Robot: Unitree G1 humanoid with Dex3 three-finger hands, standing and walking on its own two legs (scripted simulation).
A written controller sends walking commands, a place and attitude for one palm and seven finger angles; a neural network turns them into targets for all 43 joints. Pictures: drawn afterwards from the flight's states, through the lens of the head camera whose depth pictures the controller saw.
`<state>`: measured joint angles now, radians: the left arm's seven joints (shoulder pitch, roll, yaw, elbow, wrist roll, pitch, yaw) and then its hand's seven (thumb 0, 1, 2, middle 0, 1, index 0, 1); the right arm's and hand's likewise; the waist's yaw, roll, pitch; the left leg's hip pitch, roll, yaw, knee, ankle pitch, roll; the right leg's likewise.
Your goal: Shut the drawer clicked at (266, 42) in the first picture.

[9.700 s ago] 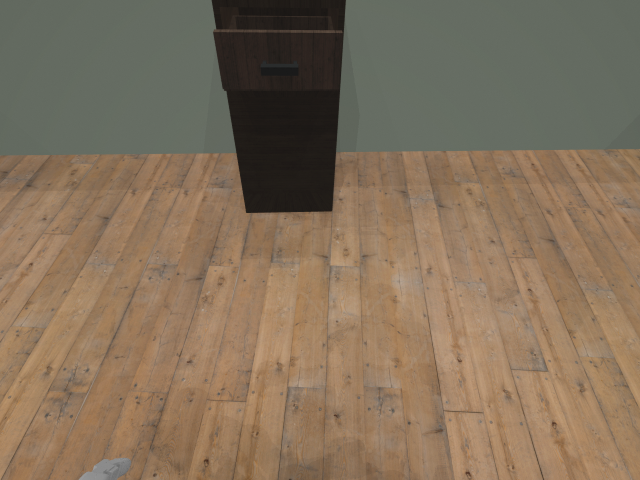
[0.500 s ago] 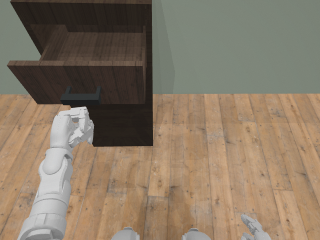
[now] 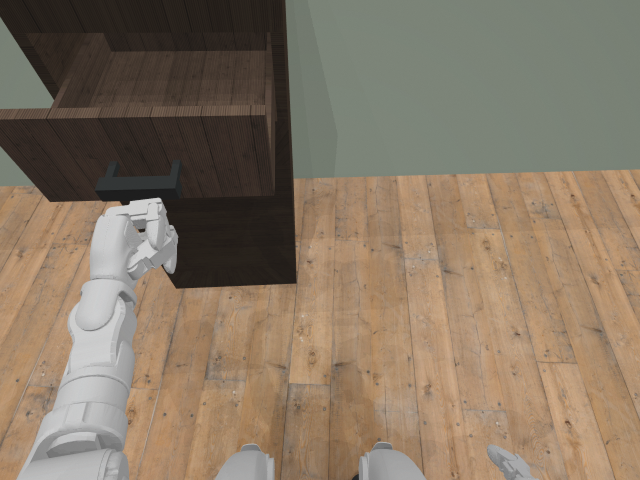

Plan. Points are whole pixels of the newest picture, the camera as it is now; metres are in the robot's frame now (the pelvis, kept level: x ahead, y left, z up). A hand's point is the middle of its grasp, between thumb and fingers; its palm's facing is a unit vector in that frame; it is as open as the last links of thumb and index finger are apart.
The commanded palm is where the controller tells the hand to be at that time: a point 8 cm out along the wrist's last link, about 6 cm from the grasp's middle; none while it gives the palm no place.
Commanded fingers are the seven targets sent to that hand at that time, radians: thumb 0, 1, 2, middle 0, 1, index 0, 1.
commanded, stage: bring the fist close to the handle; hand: left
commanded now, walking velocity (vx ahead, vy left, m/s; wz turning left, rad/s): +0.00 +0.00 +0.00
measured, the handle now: (142, 177) +0.49 +0.25 +0.06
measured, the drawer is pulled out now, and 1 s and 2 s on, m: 0.19 0.14 0.01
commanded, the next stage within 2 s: push the drawer shut in 0.04 s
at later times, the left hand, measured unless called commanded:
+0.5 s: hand (165, 221) +0.42 +0.21 +0.05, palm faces +0.04 -1.00 -0.03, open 3.2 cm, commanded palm +0.40 +0.26 +0.06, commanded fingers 0.00 0.90 0.90 -1.40 -1.60 -1.40 -1.60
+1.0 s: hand (171, 196) +0.46 +0.21 +0.05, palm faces +0.06 -1.00 -0.04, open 3.1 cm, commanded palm +0.46 +0.25 +0.06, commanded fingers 0.00 0.90 0.90 -1.40 -1.60 -1.40 -1.60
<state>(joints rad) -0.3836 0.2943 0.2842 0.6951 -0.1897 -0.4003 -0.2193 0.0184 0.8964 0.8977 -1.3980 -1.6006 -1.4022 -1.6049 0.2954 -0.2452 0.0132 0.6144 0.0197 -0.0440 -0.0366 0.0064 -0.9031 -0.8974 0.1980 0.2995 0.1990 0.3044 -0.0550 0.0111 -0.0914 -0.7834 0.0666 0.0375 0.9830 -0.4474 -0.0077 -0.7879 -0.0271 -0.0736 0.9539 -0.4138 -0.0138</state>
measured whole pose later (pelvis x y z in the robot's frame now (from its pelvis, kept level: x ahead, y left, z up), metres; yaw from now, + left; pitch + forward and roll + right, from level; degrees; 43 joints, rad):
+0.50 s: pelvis +0.00 +0.00 -0.01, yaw +0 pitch +16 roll -2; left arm -0.56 0.36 0.32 0.87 -0.17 -0.42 -0.25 0.01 0.87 0.91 -1.40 -1.60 -1.40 -1.60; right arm 0.29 -0.25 0.02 0.63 0.02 -0.03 -0.04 0.00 -0.90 -0.90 0.20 0.30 0.20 0.30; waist -0.07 0.01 -0.09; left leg -0.84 0.07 0.02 1.02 -0.46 -0.01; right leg -0.84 -0.03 -0.08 0.98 -0.42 -0.01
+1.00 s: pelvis -0.02 +0.01 -0.02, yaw +1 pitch +19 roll -3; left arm -0.84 0.46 0.34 1.15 -0.10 -0.45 -0.21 0.00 0.84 0.98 -1.40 -1.60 -1.40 -1.60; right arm 0.33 -0.26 0.04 0.67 -0.01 -0.03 -0.04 0.00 -0.90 -0.90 0.20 0.30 0.20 0.30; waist -0.13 0.01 -0.09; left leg -0.98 0.06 0.00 1.09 -0.44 0.00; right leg -0.95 -0.03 -0.10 1.02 -0.40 -0.01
